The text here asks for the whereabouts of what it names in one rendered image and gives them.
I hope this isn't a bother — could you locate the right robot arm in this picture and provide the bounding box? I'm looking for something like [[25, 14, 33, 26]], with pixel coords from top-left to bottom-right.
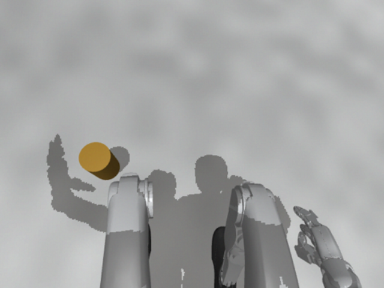
[[320, 259, 362, 288]]

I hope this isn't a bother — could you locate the can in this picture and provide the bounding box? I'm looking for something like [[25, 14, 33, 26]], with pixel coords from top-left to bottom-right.
[[79, 142, 120, 180]]

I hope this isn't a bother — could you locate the right robot hand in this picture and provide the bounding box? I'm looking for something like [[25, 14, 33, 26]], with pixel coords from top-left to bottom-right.
[[293, 206, 344, 267]]

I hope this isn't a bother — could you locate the right robot foot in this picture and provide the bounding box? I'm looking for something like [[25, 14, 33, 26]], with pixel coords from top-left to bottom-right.
[[212, 226, 236, 288]]

